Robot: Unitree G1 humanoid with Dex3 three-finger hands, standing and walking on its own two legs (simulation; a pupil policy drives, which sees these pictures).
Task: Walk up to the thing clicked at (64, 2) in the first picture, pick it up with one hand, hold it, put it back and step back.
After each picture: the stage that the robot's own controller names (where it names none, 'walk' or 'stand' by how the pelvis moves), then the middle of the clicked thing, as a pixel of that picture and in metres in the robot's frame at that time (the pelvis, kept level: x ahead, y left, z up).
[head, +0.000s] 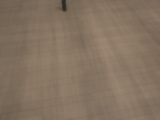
stand; (63, 3) +2.33 +0.35 -0.65
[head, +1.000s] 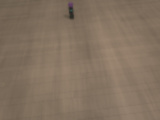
walk; (71, 11) +2.20 +0.37 -0.65
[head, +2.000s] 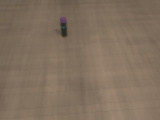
walk; (63, 27) +1.54 +0.34 -0.63
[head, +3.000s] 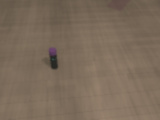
walk; (53, 59) +1.07 +0.29 -0.63
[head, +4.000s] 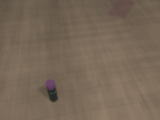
walk; (52, 91) +0.70 +0.25 -0.64
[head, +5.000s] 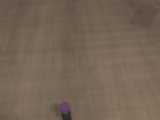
stand; (66, 114) +0.50 +0.16 -0.63
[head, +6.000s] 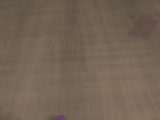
stand; out of the picture +0.46 +0.18 -0.65
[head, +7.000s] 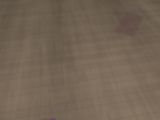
stand; out of the picture +0.43 +0.22 -0.65
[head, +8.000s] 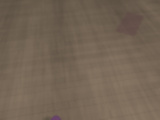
stand; out of the picture +0.45 +0.21 -0.66
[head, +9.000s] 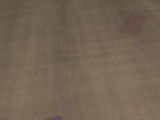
stand; out of the picture +0.45 +0.20 -0.66
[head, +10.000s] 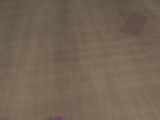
stand; out of the picture +0.45 +0.20 -0.66
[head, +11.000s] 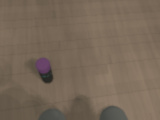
go down; (45, 72) +0.50 +0.18 -0.41
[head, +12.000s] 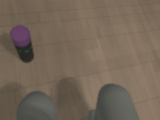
go down; (24, 47) +0.54 +0.21 -0.27
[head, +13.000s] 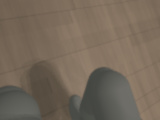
close in; out of the picture +0.52 +0.25 -0.19
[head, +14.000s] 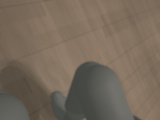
close; out of the picture +0.51 +0.28 -0.17
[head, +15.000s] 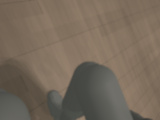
lift; out of the picture +0.47 +0.25 -0.18
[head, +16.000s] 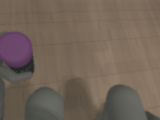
lift; (20, 60) +0.38 +0.22 -0.03
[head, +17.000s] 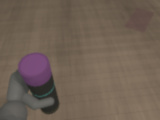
hold; (43, 88) +0.31 +0.14 +0.09
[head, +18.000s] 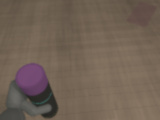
hold; (41, 95) +0.30 +0.16 +0.05
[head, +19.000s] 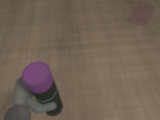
hold; (46, 93) +0.31 +0.14 +0.04
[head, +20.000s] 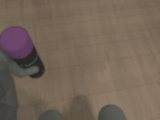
crouch; (27, 58) +0.43 +0.17 -0.02
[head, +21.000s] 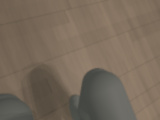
lower; out of the picture +0.52 +0.23 -0.10
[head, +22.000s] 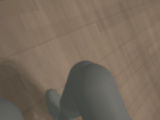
lower; out of the picture +0.49 +0.27 -0.18
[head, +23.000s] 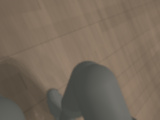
lower; out of the picture +0.48 +0.28 -0.18
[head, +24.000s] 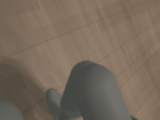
lower; out of the picture +0.48 +0.28 -0.18
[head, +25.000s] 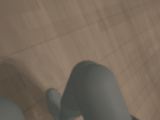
rest; out of the picture +0.48 +0.27 -0.18
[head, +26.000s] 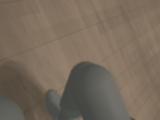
open; out of the picture +0.49 +0.25 -0.19
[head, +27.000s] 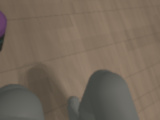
stand; out of the picture +0.48 +0.22 -0.20
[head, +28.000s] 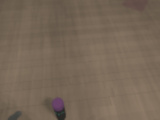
stand; (59, 110) +0.45 +0.14 -0.55
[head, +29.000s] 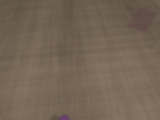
stand; out of the picture +0.43 +0.15 -0.60
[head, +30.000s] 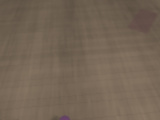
stand; out of the picture +0.43 +0.14 -0.60
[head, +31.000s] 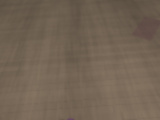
stand; out of the picture +0.45 +0.14 -0.65
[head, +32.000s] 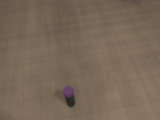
walk; (69, 97) +0.54 +0.13 -0.63
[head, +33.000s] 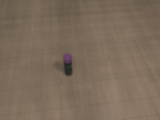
walk; (68, 65) +0.83 +0.14 -0.62
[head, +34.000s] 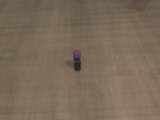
stand; (77, 61) +1.09 +0.13 -0.63
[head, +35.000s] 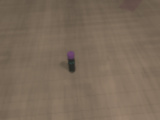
stand; (71, 62) +1.09 +0.16 -0.66
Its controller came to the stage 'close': yes
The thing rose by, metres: 0.69
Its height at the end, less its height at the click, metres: +0.00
